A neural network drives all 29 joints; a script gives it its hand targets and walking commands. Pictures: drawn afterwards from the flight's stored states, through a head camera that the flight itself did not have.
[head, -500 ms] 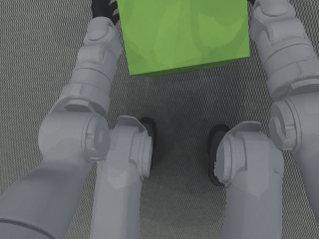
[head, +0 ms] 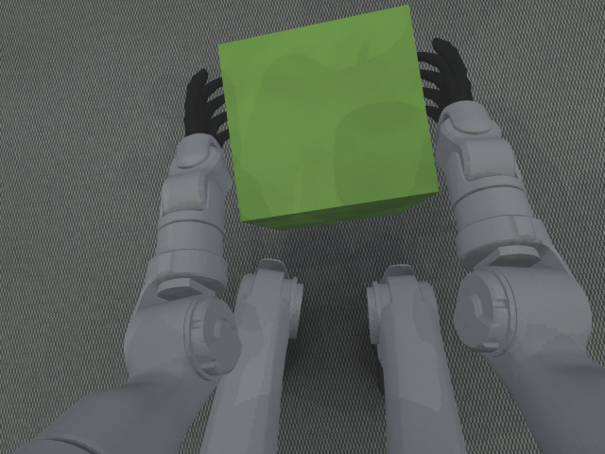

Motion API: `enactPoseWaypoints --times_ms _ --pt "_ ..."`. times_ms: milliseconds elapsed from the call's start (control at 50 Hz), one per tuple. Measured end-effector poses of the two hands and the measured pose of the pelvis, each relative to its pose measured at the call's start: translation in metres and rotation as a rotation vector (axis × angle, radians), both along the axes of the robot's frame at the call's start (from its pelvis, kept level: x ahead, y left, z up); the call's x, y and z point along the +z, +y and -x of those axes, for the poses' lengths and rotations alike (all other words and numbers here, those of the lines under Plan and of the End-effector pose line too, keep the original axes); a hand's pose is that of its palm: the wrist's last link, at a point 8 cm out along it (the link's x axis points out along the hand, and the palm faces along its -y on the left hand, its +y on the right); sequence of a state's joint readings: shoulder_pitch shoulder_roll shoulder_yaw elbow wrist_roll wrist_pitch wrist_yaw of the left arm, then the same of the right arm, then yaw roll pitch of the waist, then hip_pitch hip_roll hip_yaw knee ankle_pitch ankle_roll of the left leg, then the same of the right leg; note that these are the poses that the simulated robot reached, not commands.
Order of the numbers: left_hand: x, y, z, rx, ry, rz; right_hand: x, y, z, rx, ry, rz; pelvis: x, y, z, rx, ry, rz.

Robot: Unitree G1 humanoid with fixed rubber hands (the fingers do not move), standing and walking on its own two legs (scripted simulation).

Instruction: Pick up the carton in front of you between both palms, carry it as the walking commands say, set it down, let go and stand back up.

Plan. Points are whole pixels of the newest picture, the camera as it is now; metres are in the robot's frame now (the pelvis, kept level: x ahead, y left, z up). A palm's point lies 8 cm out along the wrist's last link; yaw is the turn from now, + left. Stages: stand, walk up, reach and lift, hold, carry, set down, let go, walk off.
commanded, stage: reach and lift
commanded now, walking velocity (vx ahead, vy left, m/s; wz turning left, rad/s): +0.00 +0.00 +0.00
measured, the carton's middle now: (329, 146) +0.49 +0.01 -0.14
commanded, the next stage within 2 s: none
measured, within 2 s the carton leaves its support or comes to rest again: neither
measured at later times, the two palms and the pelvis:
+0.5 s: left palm (142, 99) +0.45 +0.16 +0.08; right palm (518, 75) +0.47 -0.14 +0.07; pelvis +0.03 +0.00 +0.12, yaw -1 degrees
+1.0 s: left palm out of the picture +0.42 +0.16 +0.24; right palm out of the picture +0.42 -0.14 +0.23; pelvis +0.09 +0.00 +0.27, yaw -1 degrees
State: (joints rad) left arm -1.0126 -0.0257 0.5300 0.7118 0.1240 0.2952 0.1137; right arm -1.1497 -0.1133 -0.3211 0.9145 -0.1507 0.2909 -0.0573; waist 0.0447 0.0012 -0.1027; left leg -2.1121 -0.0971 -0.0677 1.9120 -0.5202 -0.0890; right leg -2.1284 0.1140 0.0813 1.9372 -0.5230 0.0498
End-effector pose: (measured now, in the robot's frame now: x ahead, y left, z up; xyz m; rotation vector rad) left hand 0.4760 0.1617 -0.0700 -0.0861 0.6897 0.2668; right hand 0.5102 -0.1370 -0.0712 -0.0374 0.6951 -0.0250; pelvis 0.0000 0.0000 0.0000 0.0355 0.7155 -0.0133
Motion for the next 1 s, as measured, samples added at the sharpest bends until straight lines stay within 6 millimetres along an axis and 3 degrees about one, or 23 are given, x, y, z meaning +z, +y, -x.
enactPoseWaypoints --times_ms 380,1000 --pt "0.110 -0.002 0.013 -0.038 -0.019 -0.005 0.106 -0.003 0.028 -0.053 -0.018 -0.013 0.090 0.003 -0.021 0.002 -0.019 0.016" --pt "0.309 -0.005 0.054 -0.096 -0.015 -0.005 0.305 -0.007 0.086 -0.114 -0.013 -0.016 0.267 0.005 -0.089 0.003 -0.365 0.034"
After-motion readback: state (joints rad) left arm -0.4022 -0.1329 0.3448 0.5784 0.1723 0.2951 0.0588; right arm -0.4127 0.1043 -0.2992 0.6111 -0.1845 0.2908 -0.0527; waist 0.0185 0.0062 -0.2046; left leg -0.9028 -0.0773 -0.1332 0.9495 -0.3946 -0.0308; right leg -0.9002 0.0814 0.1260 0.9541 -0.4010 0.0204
